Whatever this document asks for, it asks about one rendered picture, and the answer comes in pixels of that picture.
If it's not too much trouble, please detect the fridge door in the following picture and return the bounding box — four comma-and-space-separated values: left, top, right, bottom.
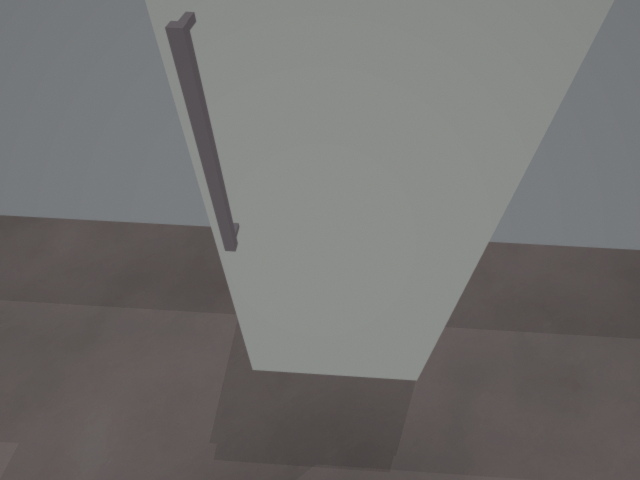
145, 0, 614, 381

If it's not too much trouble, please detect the handle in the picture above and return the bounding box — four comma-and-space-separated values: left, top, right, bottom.
165, 12, 239, 252

